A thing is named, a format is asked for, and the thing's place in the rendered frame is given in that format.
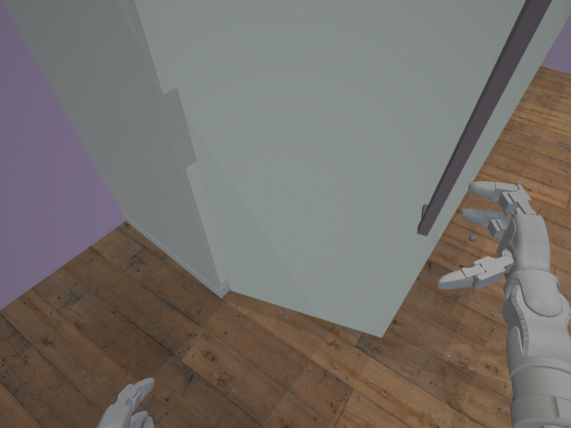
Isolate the handle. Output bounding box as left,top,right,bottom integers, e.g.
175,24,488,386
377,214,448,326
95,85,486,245
418,0,552,236

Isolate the robot right hand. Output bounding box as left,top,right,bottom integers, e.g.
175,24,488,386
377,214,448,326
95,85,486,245
437,181,550,290

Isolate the right robot forearm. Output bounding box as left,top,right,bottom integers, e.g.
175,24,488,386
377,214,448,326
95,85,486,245
502,269,571,428

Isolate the fridge door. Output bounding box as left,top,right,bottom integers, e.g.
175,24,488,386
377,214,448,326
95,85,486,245
154,0,571,338

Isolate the robot left hand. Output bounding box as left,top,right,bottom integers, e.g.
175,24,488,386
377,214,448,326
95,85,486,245
96,378,154,428

